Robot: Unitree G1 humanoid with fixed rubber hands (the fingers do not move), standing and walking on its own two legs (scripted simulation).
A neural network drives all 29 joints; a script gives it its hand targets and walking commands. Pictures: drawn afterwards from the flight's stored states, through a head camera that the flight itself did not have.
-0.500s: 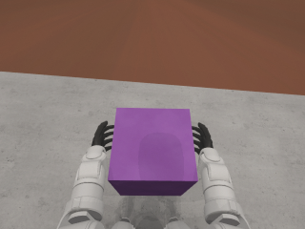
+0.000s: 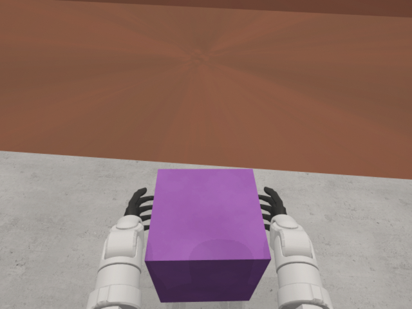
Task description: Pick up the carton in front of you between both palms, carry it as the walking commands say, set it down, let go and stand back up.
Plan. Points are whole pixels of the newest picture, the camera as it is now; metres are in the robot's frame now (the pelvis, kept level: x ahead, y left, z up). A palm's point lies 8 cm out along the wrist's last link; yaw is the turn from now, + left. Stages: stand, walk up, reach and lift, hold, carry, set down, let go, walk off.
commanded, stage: reach and lift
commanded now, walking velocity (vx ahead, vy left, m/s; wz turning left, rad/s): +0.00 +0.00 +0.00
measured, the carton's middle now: (205, 237) +0.30 +0.00 -0.05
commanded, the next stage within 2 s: hold in 0.82 s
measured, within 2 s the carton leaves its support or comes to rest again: neither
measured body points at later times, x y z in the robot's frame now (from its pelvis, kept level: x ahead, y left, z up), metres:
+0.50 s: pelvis +0.01 +0.00 +0.00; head -0.02 +0.00 +0.45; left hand +0.31 +0.15 +0.03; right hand +0.31 -0.15 +0.03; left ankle +0.02 +0.13 -0.74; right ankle +0.02 -0.13 -0.74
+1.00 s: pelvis +0.01 +0.00 +0.01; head -0.04 +0.00 +0.45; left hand +0.31 +0.15 +0.05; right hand +0.31 -0.15 +0.05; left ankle +0.02 +0.13 -0.74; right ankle +0.02 -0.13 -0.74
